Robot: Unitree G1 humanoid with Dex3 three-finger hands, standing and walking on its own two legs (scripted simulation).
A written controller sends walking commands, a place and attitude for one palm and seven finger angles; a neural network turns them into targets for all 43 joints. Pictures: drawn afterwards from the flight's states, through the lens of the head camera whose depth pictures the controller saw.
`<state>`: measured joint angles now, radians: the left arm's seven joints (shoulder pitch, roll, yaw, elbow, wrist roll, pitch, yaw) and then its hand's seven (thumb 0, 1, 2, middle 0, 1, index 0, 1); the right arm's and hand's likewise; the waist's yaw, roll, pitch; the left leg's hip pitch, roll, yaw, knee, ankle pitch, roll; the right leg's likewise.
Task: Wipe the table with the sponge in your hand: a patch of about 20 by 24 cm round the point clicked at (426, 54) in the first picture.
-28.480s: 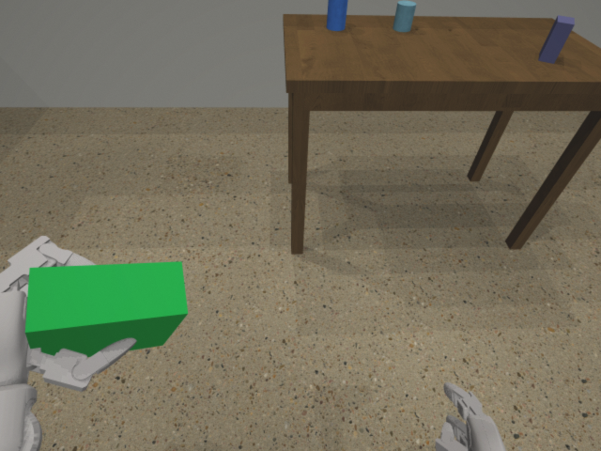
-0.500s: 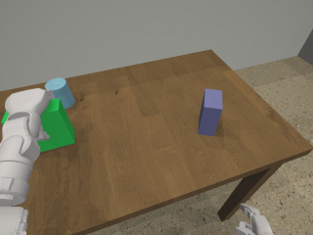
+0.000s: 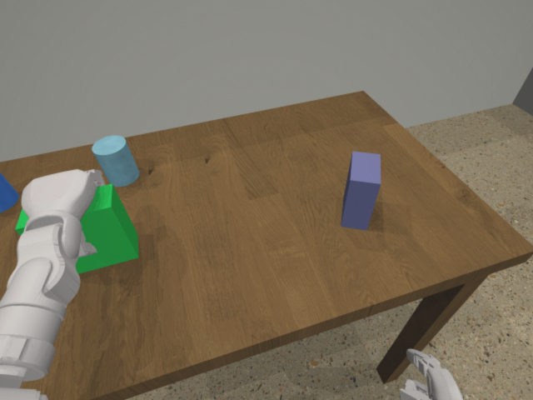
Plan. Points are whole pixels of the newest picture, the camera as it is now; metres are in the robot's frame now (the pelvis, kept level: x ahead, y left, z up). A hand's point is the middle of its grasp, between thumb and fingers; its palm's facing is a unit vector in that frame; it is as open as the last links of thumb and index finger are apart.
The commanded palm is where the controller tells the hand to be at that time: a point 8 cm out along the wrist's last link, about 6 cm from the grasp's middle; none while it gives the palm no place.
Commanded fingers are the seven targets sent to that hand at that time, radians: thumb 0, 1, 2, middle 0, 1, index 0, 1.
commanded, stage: wipe back along the first lane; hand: left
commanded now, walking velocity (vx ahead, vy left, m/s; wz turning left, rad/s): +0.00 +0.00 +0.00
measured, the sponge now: (90, 240) +0.32 +0.33 +0.06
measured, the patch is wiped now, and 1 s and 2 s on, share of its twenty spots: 0.95 0.95 0.95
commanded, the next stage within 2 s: lift the sponge slowly off the table in 1.10 s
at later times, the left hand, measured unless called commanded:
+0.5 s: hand (82, 240) +0.29 +0.30 +0.11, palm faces +0.05 -0.02 -1.00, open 9.9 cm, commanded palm +0.25 +0.29 +0.14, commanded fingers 0.00 0.10 1.30 -1.20 -1.60 -1.20 -1.60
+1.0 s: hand (81, 274) +0.24 +0.28 +0.11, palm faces +0.10 -0.04 -0.99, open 9.9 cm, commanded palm +0.19 +0.26 +0.14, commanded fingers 0.00 0.10 1.30 -1.20 -1.60 -1.20 -1.60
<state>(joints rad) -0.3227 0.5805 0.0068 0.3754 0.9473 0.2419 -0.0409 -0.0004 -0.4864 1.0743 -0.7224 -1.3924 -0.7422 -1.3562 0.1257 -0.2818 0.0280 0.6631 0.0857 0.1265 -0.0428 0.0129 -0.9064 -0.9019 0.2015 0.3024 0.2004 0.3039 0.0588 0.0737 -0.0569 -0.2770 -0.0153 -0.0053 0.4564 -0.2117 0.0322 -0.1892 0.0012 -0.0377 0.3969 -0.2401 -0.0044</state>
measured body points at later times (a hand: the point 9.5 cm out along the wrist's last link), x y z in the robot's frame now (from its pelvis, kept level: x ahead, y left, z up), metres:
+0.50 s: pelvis +0.01 +0.00 +0.00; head +0.00 -0.04 +0.45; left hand +0.28 +0.30 +0.17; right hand +0.22 -0.23 -0.10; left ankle +0.02 +0.10 -0.74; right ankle -0.02 -0.12 -0.74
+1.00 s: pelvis +0.00 -0.01 +0.00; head -0.02 -0.05 +0.44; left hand +0.23 +0.27 +0.17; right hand +0.22 -0.23 -0.10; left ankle +0.02 +0.10 -0.74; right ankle -0.02 -0.12 -0.74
